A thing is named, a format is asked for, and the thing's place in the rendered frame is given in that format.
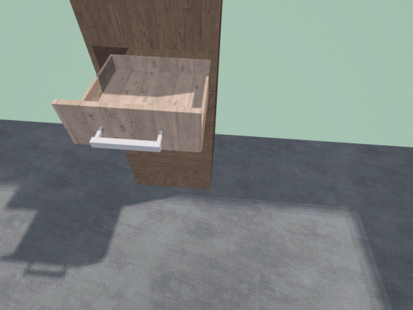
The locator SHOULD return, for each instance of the drawer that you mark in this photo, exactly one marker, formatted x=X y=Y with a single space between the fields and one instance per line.
x=134 y=97

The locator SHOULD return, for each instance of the handle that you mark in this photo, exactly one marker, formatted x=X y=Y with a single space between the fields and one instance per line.
x=126 y=144

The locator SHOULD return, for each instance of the cabinet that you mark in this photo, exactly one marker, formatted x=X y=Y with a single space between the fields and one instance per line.
x=188 y=29

